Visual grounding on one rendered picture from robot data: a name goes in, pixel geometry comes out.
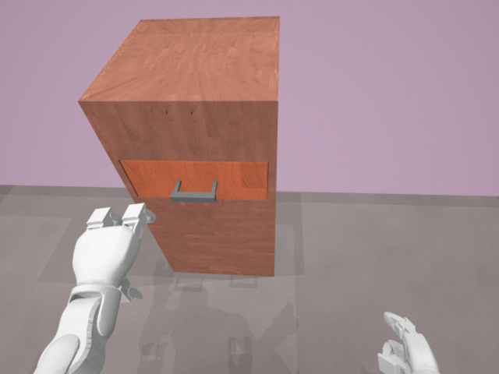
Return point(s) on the cabinet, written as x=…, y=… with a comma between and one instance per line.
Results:
x=200, y=89

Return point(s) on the drawer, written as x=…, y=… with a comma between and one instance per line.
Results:
x=236, y=180

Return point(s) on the left robot forearm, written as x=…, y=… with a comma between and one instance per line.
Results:
x=85, y=326

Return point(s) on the left robot hand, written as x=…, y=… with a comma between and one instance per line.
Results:
x=105, y=252

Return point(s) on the right robot hand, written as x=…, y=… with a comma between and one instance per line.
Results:
x=414, y=354

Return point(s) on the handle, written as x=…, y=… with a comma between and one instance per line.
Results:
x=197, y=197

